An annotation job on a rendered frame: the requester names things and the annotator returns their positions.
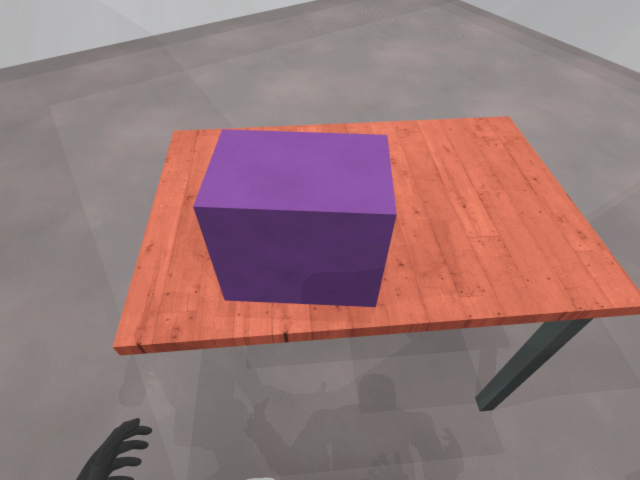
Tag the table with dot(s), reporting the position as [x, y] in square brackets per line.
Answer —
[484, 236]

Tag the left robot hand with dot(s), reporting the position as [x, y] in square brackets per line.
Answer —
[103, 461]

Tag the carton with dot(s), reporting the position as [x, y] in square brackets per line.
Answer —
[298, 217]

